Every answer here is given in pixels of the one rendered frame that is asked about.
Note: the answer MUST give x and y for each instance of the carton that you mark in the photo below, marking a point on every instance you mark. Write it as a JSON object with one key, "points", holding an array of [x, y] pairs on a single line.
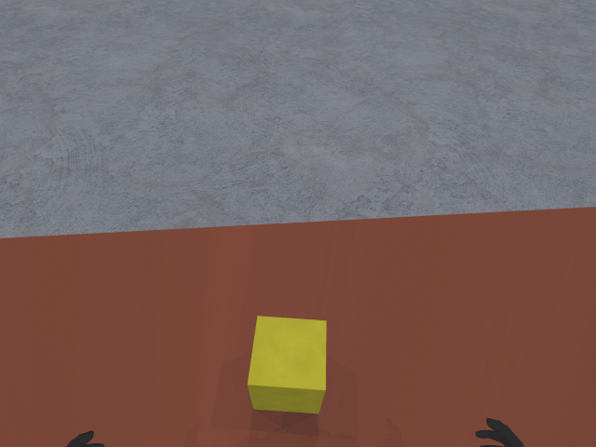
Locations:
{"points": [[288, 365]]}

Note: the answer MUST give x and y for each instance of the right robot hand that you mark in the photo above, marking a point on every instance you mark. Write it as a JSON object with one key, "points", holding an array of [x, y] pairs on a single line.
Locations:
{"points": [[501, 433]]}

